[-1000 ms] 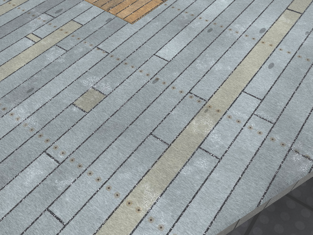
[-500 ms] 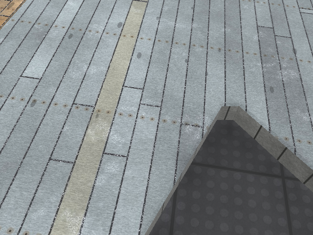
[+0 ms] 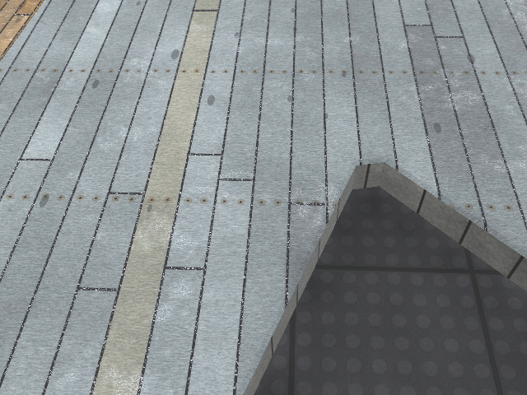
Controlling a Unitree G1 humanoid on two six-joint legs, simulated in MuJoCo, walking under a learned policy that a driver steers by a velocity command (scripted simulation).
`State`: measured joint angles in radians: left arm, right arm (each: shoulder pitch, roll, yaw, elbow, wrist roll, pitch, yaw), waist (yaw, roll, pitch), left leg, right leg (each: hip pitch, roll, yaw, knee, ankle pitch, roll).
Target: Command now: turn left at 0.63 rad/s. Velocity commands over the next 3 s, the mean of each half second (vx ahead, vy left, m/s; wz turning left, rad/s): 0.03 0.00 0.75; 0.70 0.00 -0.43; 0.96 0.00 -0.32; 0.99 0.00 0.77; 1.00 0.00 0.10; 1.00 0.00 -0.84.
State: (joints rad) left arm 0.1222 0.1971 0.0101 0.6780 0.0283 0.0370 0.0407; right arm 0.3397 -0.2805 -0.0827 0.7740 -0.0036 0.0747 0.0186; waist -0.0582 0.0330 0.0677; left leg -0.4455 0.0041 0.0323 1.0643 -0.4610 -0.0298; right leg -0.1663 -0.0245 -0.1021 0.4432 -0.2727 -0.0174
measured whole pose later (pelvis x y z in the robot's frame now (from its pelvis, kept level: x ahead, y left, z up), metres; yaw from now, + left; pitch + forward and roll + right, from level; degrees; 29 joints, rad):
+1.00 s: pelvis +0.18 +0.02 +0.00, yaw +4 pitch +4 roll +0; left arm 0.46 0.29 0.05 0.79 0.01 -0.05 -0.02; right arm 0.17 -0.27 0.00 0.60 -0.08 -0.06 0.02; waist 0.04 0.04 -0.06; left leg -0.77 0.04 -0.03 1.57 -0.37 0.00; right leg -0.14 0.15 0.11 0.41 -0.31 -0.12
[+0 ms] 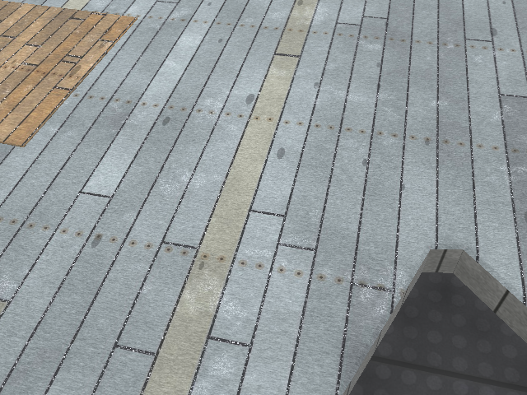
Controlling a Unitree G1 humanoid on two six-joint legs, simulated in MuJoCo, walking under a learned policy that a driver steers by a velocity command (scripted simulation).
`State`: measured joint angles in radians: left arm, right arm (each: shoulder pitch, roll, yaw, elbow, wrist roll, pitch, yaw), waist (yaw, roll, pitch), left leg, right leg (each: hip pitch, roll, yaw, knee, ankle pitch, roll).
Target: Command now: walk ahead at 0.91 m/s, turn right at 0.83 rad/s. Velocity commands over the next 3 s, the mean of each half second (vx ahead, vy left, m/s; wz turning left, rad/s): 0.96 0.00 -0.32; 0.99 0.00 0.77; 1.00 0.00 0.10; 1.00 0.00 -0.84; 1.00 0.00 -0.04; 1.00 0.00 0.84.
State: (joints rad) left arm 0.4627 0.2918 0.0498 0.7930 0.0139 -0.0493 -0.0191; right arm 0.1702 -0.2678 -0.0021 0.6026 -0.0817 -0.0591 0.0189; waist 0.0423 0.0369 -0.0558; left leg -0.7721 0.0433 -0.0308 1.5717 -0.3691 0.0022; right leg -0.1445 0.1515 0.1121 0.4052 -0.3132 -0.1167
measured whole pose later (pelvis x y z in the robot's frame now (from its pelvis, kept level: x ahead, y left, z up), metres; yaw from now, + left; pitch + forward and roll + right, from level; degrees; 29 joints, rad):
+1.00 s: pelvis +0.91 +0.02 +0.10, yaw +18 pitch +3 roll -2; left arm 0.54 0.31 0.05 0.91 0.03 -0.13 0.01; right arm -0.06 -0.34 -0.04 0.56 -0.03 -0.01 0.09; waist 0.09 0.04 0.01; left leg -0.83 0.04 0.12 0.88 -0.03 0.14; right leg 0.24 0.02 -0.26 0.17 -0.41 0.03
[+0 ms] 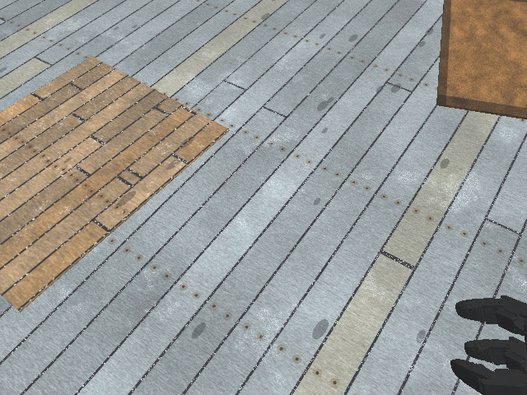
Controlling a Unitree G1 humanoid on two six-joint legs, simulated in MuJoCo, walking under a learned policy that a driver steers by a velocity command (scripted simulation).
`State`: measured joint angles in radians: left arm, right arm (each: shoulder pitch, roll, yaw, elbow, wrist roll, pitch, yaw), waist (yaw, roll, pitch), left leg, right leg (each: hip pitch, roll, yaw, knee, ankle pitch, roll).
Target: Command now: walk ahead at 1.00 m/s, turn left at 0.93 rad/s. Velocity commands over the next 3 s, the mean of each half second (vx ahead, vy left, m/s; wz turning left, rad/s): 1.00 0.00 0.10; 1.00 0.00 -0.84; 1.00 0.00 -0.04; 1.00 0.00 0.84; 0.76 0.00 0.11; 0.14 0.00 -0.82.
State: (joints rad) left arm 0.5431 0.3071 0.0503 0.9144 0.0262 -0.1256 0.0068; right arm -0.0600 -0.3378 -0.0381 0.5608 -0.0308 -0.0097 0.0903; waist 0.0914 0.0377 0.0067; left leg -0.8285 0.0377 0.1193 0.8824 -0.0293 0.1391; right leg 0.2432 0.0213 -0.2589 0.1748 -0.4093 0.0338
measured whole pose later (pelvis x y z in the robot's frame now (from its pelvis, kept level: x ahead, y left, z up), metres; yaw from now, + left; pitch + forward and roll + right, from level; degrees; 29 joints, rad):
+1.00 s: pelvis +0.99 +0.02 +0.00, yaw -25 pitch +3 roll +1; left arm 0.39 0.37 0.09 0.81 0.00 -0.05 -0.01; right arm 0.07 -0.28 0.02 0.60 -0.06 -0.09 -0.02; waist 0.09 -0.03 0.02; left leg -0.49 0.03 -0.01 0.63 -0.19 -0.05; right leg -0.21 0.12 0.16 1.13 -0.41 -0.12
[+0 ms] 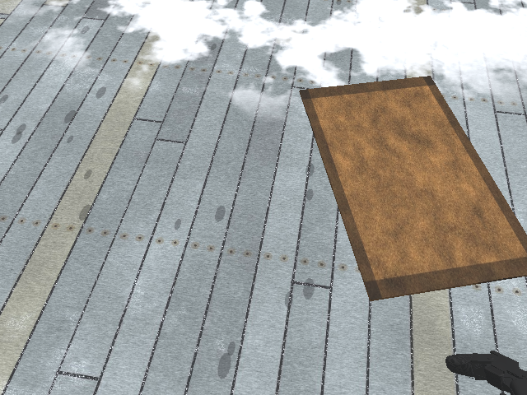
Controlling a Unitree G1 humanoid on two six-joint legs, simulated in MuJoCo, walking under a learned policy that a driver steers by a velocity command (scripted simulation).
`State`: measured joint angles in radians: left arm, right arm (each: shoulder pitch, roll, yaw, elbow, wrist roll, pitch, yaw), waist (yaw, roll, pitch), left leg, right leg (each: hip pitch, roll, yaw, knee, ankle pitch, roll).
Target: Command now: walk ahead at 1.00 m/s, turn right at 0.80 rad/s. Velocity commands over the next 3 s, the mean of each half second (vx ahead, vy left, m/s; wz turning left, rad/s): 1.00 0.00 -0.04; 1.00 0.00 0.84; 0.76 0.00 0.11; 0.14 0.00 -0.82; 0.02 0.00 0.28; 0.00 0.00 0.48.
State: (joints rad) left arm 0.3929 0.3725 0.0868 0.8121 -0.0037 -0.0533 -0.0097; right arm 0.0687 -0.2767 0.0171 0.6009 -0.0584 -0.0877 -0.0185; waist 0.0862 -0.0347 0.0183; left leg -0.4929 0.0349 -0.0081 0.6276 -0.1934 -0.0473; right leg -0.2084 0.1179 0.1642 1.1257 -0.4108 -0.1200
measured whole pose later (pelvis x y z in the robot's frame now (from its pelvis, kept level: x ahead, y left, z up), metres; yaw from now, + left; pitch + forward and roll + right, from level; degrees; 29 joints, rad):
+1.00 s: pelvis +0.92 +0.07 +0.01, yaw +27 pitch +0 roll +1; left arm 0.07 0.22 -0.03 0.61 0.07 -0.07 0.00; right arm 0.45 -0.32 -0.07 0.86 0.00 -0.03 0.01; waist -0.05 0.01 0.04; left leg -0.16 -0.23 -0.07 0.44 -0.24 0.20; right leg -0.66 -0.14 0.11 1.15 -0.32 0.06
